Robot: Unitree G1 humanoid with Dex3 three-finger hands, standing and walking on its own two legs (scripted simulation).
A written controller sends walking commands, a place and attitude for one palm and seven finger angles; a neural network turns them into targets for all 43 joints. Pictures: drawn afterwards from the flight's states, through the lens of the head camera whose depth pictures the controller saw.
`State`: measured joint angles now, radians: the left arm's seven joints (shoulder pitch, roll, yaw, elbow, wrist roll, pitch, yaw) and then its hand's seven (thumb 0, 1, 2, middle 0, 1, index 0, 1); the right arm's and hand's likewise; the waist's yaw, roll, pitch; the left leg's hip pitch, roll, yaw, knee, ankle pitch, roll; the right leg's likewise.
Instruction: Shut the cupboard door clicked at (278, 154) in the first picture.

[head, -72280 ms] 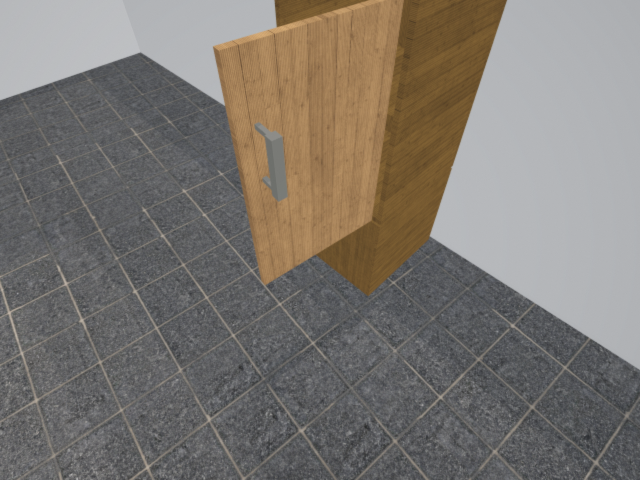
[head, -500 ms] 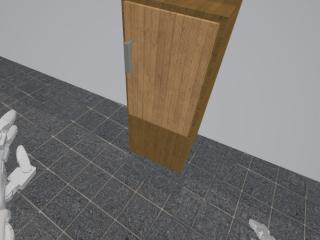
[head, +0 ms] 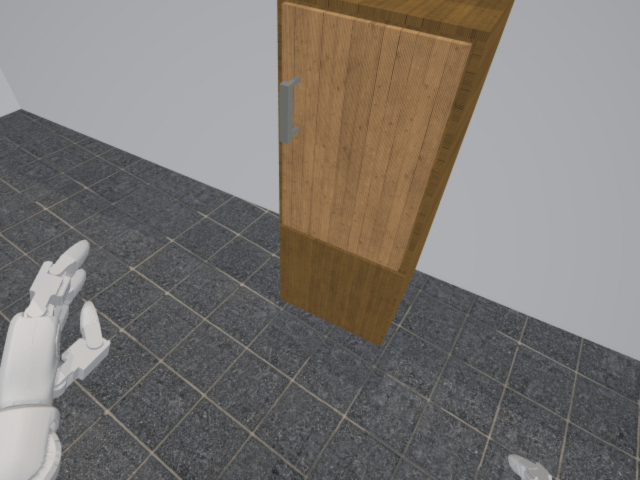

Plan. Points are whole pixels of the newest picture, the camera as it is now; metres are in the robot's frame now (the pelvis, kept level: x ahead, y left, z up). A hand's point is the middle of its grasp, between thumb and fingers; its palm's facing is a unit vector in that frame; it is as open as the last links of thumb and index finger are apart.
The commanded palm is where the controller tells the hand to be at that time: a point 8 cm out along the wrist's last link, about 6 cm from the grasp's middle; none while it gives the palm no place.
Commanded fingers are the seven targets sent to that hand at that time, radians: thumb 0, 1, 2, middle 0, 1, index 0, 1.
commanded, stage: let the arm hang, fingers relaxed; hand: left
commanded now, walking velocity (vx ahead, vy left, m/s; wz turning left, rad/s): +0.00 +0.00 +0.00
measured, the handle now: (290, 110) +0.85 +0.12 +0.06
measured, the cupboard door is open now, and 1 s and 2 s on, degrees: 0 0 0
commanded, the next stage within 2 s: look to check the result in 1.04 s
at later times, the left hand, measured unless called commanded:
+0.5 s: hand out of the picture +0.00 +0.21 -0.15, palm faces +0.02 -0.97 -0.24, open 7.2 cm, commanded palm none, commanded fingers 0.00 0.90 0.90 -0.20 -0.30 -0.20 -0.30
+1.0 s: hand out of the picture -0.02 +0.17 -0.16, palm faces +0.03 -0.99 -0.15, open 7.4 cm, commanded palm none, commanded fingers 0.00 0.90 0.90 -0.20 -0.30 -0.20 -0.30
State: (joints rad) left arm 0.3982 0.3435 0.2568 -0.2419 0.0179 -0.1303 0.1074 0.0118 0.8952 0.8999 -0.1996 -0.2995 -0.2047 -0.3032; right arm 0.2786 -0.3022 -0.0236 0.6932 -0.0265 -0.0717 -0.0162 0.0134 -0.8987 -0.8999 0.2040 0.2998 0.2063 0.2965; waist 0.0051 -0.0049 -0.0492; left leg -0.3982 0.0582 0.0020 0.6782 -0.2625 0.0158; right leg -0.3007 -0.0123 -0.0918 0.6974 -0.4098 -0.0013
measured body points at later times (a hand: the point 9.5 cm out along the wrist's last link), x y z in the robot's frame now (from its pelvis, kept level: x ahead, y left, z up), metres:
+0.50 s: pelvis +0.00 +0.01 +0.02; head +0.00 +0.02 +0.47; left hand +0.00 +0.26 -0.13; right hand +0.01 -0.22 -0.13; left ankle +0.05 +0.12 -0.72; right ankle +0.00 -0.12 -0.72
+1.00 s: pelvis +0.00 +0.02 +0.02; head -0.01 +0.02 +0.47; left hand -0.02 +0.22 -0.14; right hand -0.01 -0.20 -0.14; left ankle +0.05 +0.12 -0.72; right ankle +0.00 -0.12 -0.72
